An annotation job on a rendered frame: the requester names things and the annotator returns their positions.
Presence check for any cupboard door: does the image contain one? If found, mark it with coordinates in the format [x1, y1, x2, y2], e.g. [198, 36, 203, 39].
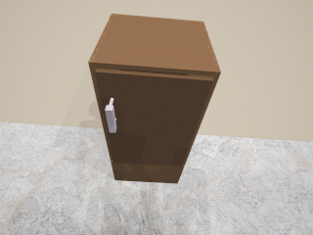
[95, 69, 213, 166]

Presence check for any handle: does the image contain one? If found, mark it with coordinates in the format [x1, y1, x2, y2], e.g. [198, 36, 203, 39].
[105, 98, 117, 133]

